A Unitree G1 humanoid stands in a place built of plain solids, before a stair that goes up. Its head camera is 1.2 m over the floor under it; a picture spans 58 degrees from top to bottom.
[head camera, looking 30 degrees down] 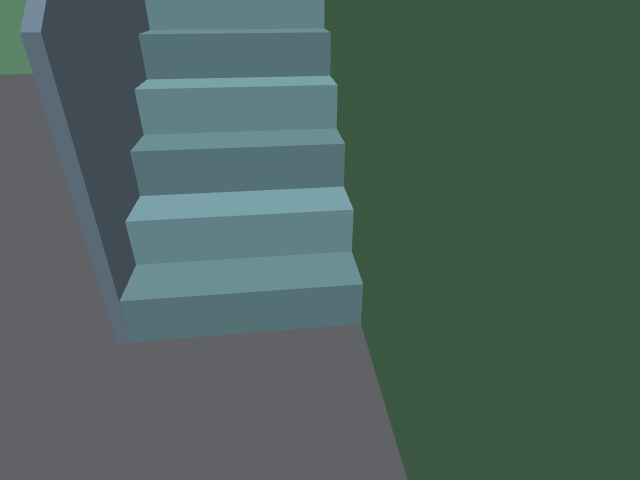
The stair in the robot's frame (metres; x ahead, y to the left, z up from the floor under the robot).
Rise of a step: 0.20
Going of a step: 0.25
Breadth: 0.92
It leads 7 degrees to the left of straight ahead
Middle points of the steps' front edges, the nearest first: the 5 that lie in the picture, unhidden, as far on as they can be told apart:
1.33 0.29 0.20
1.57 0.32 0.41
1.82 0.34 0.61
2.06 0.37 0.82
2.31 0.40 1.02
